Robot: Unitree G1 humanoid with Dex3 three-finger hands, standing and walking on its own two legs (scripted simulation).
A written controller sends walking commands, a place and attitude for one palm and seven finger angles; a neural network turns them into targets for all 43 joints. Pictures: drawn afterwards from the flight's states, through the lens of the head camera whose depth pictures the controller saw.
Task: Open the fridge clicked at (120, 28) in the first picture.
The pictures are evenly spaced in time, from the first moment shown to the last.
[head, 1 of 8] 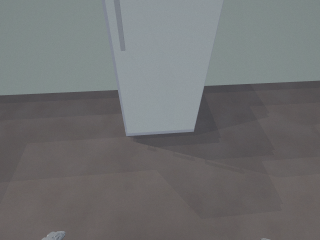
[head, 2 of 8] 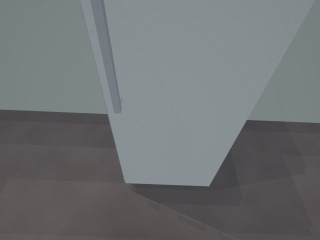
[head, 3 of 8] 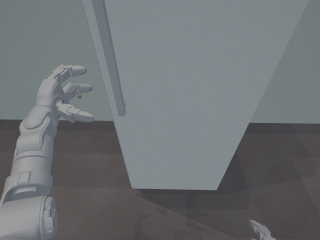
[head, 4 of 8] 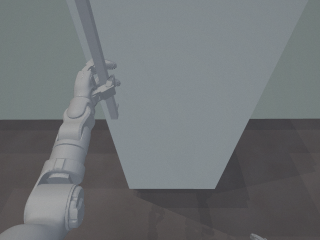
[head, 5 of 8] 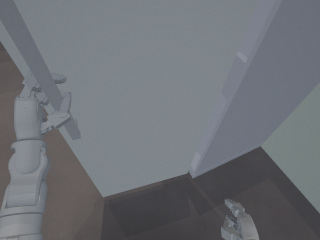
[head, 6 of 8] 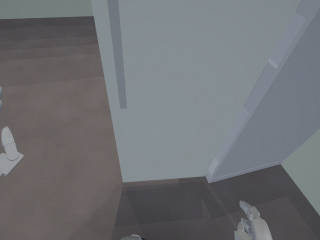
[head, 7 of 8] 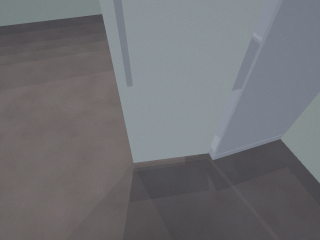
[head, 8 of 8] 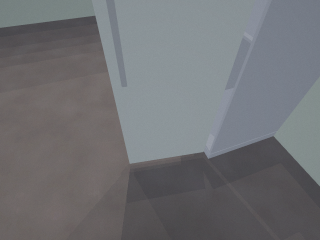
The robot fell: no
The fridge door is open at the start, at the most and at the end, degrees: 0 88 80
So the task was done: yes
